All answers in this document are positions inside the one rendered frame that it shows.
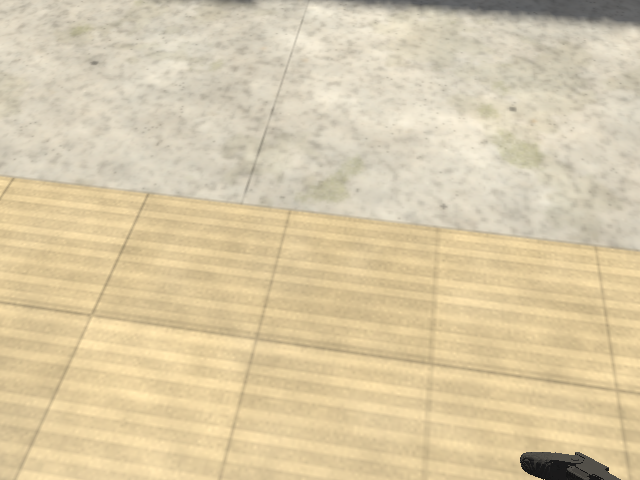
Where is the right robot hand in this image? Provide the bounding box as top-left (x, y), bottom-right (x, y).
top-left (520, 452), bottom-right (621, 480)

